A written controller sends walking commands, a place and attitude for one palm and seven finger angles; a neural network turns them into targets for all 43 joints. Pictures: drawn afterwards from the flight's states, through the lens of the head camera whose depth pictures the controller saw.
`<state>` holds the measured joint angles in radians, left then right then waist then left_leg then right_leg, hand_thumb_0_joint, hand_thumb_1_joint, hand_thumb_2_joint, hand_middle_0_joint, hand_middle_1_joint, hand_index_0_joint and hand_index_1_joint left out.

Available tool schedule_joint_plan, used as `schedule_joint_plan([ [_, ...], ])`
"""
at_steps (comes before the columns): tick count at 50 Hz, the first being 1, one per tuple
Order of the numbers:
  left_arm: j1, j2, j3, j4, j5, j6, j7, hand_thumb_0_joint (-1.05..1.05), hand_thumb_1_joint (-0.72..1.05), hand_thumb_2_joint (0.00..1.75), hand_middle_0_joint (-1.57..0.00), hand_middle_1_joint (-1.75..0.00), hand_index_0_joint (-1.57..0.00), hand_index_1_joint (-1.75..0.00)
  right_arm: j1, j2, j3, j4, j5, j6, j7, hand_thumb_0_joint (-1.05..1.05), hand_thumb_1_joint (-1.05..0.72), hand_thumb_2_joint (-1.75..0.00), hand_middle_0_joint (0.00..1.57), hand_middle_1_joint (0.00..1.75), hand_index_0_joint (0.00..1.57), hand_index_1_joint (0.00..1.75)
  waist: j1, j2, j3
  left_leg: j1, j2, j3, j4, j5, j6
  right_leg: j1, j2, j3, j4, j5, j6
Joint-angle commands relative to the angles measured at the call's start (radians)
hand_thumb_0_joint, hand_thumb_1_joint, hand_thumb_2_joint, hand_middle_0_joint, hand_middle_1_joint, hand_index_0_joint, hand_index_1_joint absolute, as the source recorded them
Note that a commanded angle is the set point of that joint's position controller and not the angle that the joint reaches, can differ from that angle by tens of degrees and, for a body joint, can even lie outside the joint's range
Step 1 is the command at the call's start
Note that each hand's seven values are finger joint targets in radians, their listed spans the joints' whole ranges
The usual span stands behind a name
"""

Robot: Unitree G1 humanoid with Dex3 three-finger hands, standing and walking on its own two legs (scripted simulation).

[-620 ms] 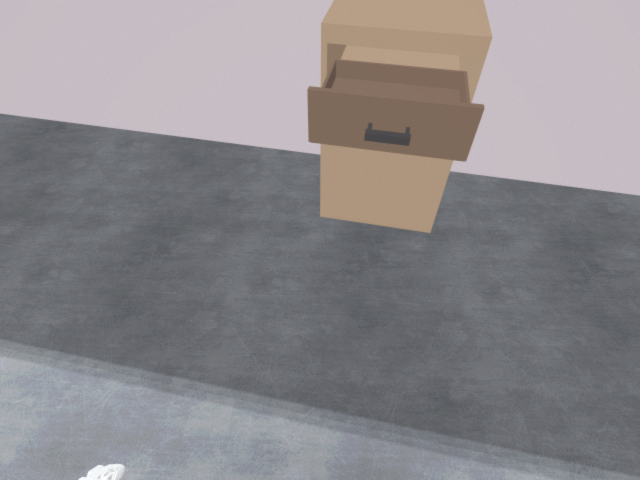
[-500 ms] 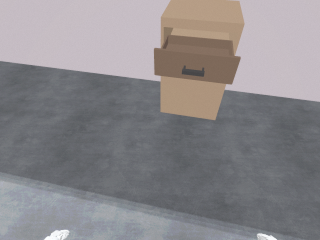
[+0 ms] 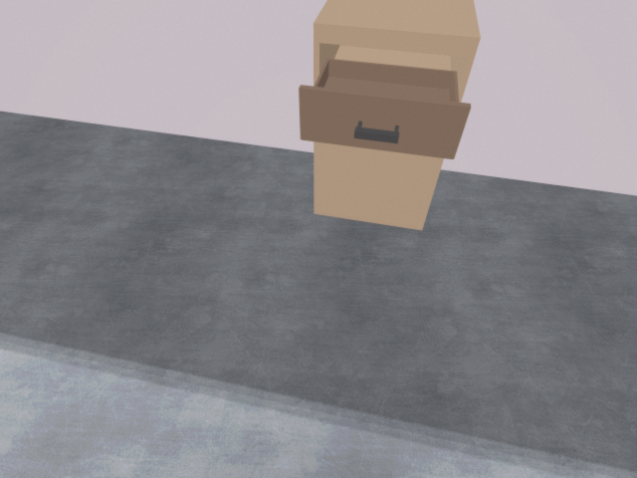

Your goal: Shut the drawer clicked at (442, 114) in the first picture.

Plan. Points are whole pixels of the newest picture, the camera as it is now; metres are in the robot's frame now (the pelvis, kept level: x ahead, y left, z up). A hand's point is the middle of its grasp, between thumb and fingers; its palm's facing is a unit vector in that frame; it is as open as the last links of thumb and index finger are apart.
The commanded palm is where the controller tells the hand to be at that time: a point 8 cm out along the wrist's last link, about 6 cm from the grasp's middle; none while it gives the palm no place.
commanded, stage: stand and wait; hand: left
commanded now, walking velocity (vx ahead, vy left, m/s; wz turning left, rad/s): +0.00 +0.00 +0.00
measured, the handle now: (377, 130) +0.97 -0.10 -0.10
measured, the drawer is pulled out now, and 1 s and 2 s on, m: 0.30 0.30 0.30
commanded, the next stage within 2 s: look at it before walking up in 0.20 s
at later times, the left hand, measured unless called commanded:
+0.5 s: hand out of the picture +0.07 +0.25 -0.15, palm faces -0.03 -0.94 -0.33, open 7.4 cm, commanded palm none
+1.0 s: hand out of the picture +0.07 +0.25 -0.16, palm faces -0.02 -0.95 -0.33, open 7.4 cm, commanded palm none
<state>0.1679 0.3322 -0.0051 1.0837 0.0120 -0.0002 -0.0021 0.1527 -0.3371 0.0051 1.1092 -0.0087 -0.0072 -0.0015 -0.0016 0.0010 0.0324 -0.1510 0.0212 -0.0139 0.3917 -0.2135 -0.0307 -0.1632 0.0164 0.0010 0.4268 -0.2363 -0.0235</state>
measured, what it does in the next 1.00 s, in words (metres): stands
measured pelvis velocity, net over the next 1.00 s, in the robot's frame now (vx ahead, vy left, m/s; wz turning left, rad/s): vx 0.01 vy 0.01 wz -0.01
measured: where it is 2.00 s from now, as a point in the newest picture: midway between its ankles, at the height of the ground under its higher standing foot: outside the picture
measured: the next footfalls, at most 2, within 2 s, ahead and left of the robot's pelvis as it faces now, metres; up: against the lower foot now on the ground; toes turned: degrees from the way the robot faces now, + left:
right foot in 1.48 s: +0.21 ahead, -0.16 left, +0.00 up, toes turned -23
left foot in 1.90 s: +0.39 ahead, +0.01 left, +0.00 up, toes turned -22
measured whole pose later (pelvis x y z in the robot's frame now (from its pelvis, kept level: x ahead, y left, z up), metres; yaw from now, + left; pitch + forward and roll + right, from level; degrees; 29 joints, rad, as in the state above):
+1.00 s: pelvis +0.01 +0.01 +0.00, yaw -1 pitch -1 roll +0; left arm 0.17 0.32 0.00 1.09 0.01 0.00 0.01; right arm 0.13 -0.32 0.01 1.12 -0.01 -0.02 0.00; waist 0.01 -0.01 0.02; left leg -0.13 0.02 0.00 0.36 -0.21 -0.03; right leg -0.14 0.01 0.01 0.39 -0.22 -0.01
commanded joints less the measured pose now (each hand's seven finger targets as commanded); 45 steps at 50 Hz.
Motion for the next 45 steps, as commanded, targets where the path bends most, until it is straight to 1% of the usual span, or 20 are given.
schedule_joint_plan([
  [1,-0.053,0.212,0.045,-0.065,-0.005,-0.031,0.014,0.0,0.9,0.9,-0.2,-0.3,-0.2,-0.3,-0.065,-0.185,-0.039,-0.065,-0.003,-0.028,-0.017,0.0,-0.9,-0.9,0.2,0.3,0.2,0.3,0.003,-0.003,-0.071,0.008,0.086,-0.072,-0.05,0.126,0.046,0.015,-0.142,0.128,-0.103,0.133,-0.022],
  [5,-0.058,0.21,0.044,-0.059,-0.005,-0.03,0.014,0.0,0.9,0.9,-0.2,-0.3,-0.2,-0.3,-0.06,-0.188,-0.038,-0.055,-0.003,-0.027,-0.016,0.0,-0.9,-0.9,0.2,0.3,0.2,0.3,0.003,-0.004,-0.058,0.007,0.09,-0.076,-0.062,0.128,0.046,0.01,-0.137,0.123,-0.103,0.13,-0.02],
  [7,-0.059,0.209,0.043,-0.059,-0.004,-0.029,0.013,0.0,0.9,0.9,-0.2,-0.3,-0.2,-0.3,-0.058,-0.185,-0.038,-0.054,-0.003,-0.027,-0.016,0.0,-0.9,-0.9,0.2,0.3,0.2,0.3,0.004,-0.001,-0.043,-0.006,0.088,-0.078,-0.068,0.101,0.046,0.001,-0.134,0.129,-0.114,0.085,-0.018],
  [9,-0.06,0.21,0.043,-0.059,-0.003,-0.028,0.013,0.0,0.9,0.9,-0.2,-0.3,-0.2,-0.3,-0.055,-0.182,-0.038,-0.052,-0.003,-0.026,-0.015,0.0,-0.9,-0.9,0.2,0.3,0.2,0.3,0.004,-0.011,-0.035,-0.006,0.089,-0.079,-0.071,0.1,0.047,-0.006,-0.132,0.125,-0.118,0.071,-0.018],
  [10,-0.061,0.207,0.042,-0.057,-0.003,-0.027,0.013,0.0,0.9,0.9,-0.2,-0.3,-0.2,-0.3,-0.058,-0.187,-0.038,-0.052,-0.003,-0.026,-0.015,0.0,-0.9,-0.9,0.2,0.3,0.2,0.3,0.004,-0.003,-0.03,-0.008,0.089,-0.08,-0.075,0.087,0.047,-0.015,-0.133,0.13,-0.122,0.05,-0.017],
  [13,-0.063,0.206,0.043,-0.058,-0.003,-0.027,0.011,0.0,0.9,0.9,-0.2,-0.3,-0.2,-0.3,-0.056,-0.186,-0.038,-0.053,-0.004,-0.028,-0.014,0.0,-0.9,-0.9,0.2,0.3,0.2,0.3,0.004,0.001,-0.034,-0.009,0.087,-0.081,-0.078,0.079,0.047,-0.017,-0.132,0.132,-0.125,0.034,-0.016],
  [17,-0.065,0.206,0.043,-0.062,-0.001,-0.029,0.012,0.0,0.9,0.9,-0.2,-0.3,-0.2,-0.3,-0.056,-0.186,-0.039,-0.052,-0.004,-0.029,-0.014,0.0,-0.9,-0.9,0.2,0.3,0.2,0.3,0.003,-0.011,-0.038,-0.007,0.088,-0.082,-0.076,0.093,0.047,-0.015,-0.132,0.131,-0.124,0.05,-0.015],
  [23,-0.06,0.202,0.044,-0.061,-0.001,-0.03,0.012,0.0,0.9,0.9,-0.2,-0.3,-0.2,-0.3,-0.062,-0.188,-0.039,-0.054,-0.002,-0.033,-0.015,0.0,-0.9,-0.9,0.2,0.3,0.2,0.3,0.007,0.006,-0.059,0.007,0.095,-0.087,-0.08,0.133,0.05,0.006,-0.131,0.12,-0.11,0.108,-0.013],
  [24,-0.06,0.204,0.043,-0.061,-0.002,-0.029,0.012,0.0,0.9,0.9,-0.2,-0.3,-0.2,-0.3,-0.058,-0.183,-0.038,-0.055,-0.001,-0.032,-0.015,0.0,-0.9,-0.9,0.2,0.3,0.2,0.3,0.005,0.0,-0.057,0.004,0.095,-0.088,-0.082,0.135,0.05,0.008,-0.13,0.115,-0.108,0.113,-0.012],
  [26,-0.057,0.202,0.043,-0.059,-0.002,-0.03,0.012,0.0,0.9,0.9,-0.2,-0.3,-0.2,-0.3,-0.064,-0.186,-0.038,-0.053,-0.002,-0.032,-0.015,0.0,-0.9,-0.9,0.2,0.3,0.2,0.3,0.006,0.009,-0.061,0.009,0.094,-0.087,-0.08,0.135,0.049,0.008,-0.132,0.117,-0.111,0.114,-0.012],
  [29,-0.056,0.203,0.042,-0.058,-0.001,-0.029,0.012,0.0,0.9,0.9,-0.2,-0.3,-0.2,-0.3,-0.058,-0.183,-0.037,-0.052,-0.001,-0.031,-0.015,0.0,-0.9,-0.9,0.2,0.3,0.2,0.3,0.004,-0.004,-0.066,0.014,0.095,-0.089,-0.083,0.14,0.049,0.014,-0.131,0.115,-0.11,0.12,-0.012],
  [31,-0.056,0.202,0.042,-0.056,-0.002,-0.029,0.012,0.0,0.9,0.9,-0.2,-0.3,-0.2,-0.3,-0.064,-0.186,-0.038,-0.05,-0.001,-0.032,-0.015,0.0,-0.9,-0.9,0.2,0.3,0.2,0.3,0.005,0.003,-0.057,0.015,0.096,-0.085,-0.085,0.14,0.049,0.009,-0.132,0.114,-0.111,0.124,-0.01],
  [32,-0.053,0.201,0.041,-0.056,-0.002,-0.03,0.012,0.0,0.9,0.9,-0.2,-0.3,-0.2,-0.3,-0.063,-0.187,-0.037,-0.05,-0.001,-0.032,-0.015,0.0,-0.9,-0.9,0.2,0.3,0.2,0.3,0.005,0.005,-0.069,0.019,0.096,-0.086,-0.085,0.14,0.049,0.015,-0.133,0.116,-0.112,0.123,-0.01],
  [34,-0.051,0.202,0.042,-0.053,-0.001,-0.03,0.012,0.0,0.9,0.9,-0.2,-0.3,-0.2,-0.3,-0.065,-0.184,-0.037,-0.051,-0.001,-0.031,-0.016,0.0,-0.9,-0.9,0.2,0.3,0.2,0.3,0.004,-0.001,-0.053,0.022,0.096,-0.086,-0.084,0.148,0.049,0.006,-0.132,0.115,-0.114,0.135,-0.011],
  [35,-0.051,0.202,0.042,-0.055,-0.001,-0.03,0.013,0.0,0.9,0.9,-0.2,-0.3,-0.2,-0.3,-0.062,-0.187,-0.037,-0.049,0.0,-0.031,-0.016,0.0,-0.9,-0.9,0.2,0.3,0.2,0.3,0.004,-0.005,-0.065,0.023,0.097,-0.085,-0.083,0.155,0.049,0.017,-0.134,0.114,-0.112,0.144,-0.01],
  [36,-0.05,0.202,0.042,-0.054,-0.002,-0.031,0.013,0.0,0.9,0.9,-0.2,-0.3,-0.2,-0.3,-0.063,-0.187,-0.037,-0.049,0.0,-0.032,-0.016,0.0,-0.9,-0.9,0.2,0.3,0.2,0.3,0.004,0.006,-0.068,0.025,0.097,-0.085,-0.082,0.161,0.048,0.02,-0.133,0.116,-0.111,0.153,-0.011],
  [40,-0.043,0.201,0.042,-0.05,-0.002,-0.031,0.014,0.0,0.9,0.9,-0.2,-0.3,-0.2,-0.3,-0.07,-0.186,-0.036,-0.048,0.001,-0.031,-0.017,0.0,-0.9,-0.9,0.2,0.3,0.2,0.3,0.007,0.003,-0.06,0.03,0.098,-0.083,-0.081,0.173,0.049,0.021,-0.136,0.112,-0.113,0.175,-0.009],
  [41,-0.043,0.202,0.042,-0.051,-0.001,-0.032,0.014,0.0,0.9,0.9,-0.2,-0.3,-0.2,-0.3,-0.065,-0.184,-0.037,-0.048,0.001,-0.031,-0.016,0.0,-0.9,-0.9,0.2,0.3,0.2,0.3,0.004,-0.009,-0.069,0.032,0.098,-0.083,-0.083,0.168,0.048,0.028,-0.137,0.11,-0.114,0.171,-0.009],
  [42,-0.044,0.201,0.041,-0.051,-0.002,-0.032,0.014,0.0,0.9,0.9,-0.2,-0.3,-0.2,-0.3,-0.069,-0.187,-0.036,-0.048,0.0,-0.031,-0.016,0.0,-0.9,-0.9,0.2,0.3,0.2,0.3,0.005,0.0,-0.066,0.034,0.097,-0.084,-0.084,0.171,0.048,0.025,-0.137,0.115,-0.116,0.175,-0.01],
  [45,-0.044,0.203,0.042,-0.05,-0.002,-0.032,0.014,0.0,0.9,0.9,-0.2,-0.3,-0.2,-0.3,-0.066,-0.187,-0.035,-0.046,0.0,-0.031,-0.017,0.0,-0.9,-0.9,0.2,0.3,0.2,0.3,0.005,-0.006,-0.068,0.035,0.098,-0.082,-0.083,0.184,0.047,0.033,-0.137,0.112,-0.114,0.193,-0.01],
])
